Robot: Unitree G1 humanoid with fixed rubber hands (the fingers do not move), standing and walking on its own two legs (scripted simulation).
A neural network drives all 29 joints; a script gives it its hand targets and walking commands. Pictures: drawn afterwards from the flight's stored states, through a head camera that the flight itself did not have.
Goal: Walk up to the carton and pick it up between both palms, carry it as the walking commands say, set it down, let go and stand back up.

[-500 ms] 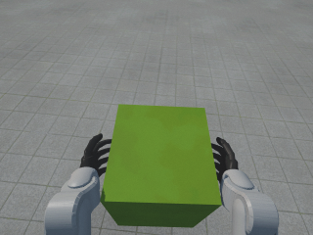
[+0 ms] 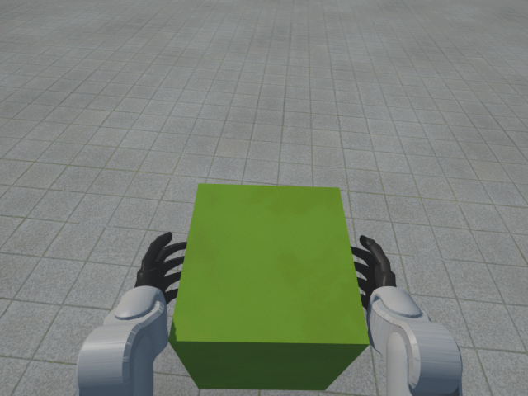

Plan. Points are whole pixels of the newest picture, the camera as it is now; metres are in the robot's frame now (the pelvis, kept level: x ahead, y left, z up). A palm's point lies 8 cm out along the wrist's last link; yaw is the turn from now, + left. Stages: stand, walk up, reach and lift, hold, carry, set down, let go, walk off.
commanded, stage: carry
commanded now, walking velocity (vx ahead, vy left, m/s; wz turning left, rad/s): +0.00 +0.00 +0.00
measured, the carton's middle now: (265, 293) +0.27 +0.00 +0.03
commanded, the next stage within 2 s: none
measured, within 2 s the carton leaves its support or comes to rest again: neither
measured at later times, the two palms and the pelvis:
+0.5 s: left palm (145, 303) +0.22 +0.15 +0.11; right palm (386, 312) +0.21 -0.14 +0.11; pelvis -0.03 +0.01 +0.01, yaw +0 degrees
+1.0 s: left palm (162, 300) +0.22 +0.13 +0.10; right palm (395, 313) +0.22 -0.16 +0.09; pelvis -0.03 -0.01 +0.01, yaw +0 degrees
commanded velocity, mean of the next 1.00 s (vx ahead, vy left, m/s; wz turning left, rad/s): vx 0.00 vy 0.00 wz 0.00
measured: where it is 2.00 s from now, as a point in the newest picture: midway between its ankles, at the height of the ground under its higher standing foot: outside the picture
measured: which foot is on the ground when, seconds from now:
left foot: down 0.00-1.00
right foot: down 0.00-1.00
